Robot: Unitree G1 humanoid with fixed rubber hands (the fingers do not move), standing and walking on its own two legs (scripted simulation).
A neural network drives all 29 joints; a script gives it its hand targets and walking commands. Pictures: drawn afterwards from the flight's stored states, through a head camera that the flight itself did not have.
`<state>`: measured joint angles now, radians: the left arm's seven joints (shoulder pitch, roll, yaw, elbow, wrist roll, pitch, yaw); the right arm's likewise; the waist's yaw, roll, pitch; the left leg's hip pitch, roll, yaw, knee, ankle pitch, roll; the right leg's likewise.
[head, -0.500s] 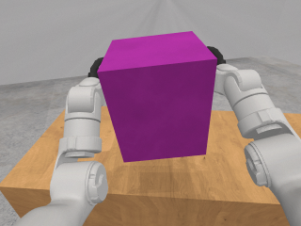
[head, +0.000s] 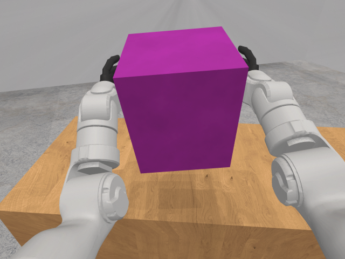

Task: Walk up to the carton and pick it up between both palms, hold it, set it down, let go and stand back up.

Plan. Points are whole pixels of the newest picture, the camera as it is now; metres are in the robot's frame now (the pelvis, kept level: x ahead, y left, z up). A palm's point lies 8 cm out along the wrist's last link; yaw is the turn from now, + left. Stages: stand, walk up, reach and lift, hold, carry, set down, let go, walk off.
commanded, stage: set down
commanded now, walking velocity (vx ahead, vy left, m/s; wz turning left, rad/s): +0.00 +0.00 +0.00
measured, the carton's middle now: (180, 101) +0.39 -0.01 +0.25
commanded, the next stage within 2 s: none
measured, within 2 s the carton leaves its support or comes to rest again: neither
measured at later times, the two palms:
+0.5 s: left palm (112, 115) +0.40 +0.15 +0.22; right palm (238, 105) +0.40 -0.15 +0.24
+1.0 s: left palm (117, 122) +0.40 +0.15 +0.20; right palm (238, 115) +0.40 -0.16 +0.21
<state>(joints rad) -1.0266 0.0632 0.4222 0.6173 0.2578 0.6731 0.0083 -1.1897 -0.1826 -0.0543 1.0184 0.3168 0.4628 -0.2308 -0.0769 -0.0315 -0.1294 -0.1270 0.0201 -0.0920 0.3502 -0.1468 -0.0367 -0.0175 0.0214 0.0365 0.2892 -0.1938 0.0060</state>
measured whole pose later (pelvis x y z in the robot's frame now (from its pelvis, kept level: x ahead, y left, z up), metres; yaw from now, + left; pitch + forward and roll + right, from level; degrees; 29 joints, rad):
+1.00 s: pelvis +0.00 -0.01 +0.00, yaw +0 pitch -5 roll -1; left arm -0.85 0.01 0.35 0.62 0.26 0.47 0.07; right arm -0.97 -0.11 -0.15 1.03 0.12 0.18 -0.14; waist -0.04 -0.07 -0.03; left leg -0.10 0.03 -0.08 0.32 -0.13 -0.05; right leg 0.00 0.02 0.03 0.29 -0.19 0.00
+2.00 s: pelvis +0.01 -0.01 +0.00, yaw -2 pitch +1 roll +0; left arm -0.73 -0.06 0.37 0.65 0.29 0.29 0.08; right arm -0.83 -0.05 -0.31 1.01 -0.11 0.02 -0.05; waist 0.00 -0.06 -0.02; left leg -0.19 0.05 -0.04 0.30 -0.12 -0.05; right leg -0.13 0.03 0.02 0.31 -0.19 -0.01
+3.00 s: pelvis +0.00 -0.01 +0.00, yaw -3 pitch +3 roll +0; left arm -0.68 -0.14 0.44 0.65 0.35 0.15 0.07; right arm -0.76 -0.01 -0.45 0.97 -0.26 -0.10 0.03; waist 0.04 -0.05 -0.01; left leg -0.22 0.05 0.01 0.28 -0.11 -0.04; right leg -0.17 0.02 0.02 0.30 -0.17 -0.01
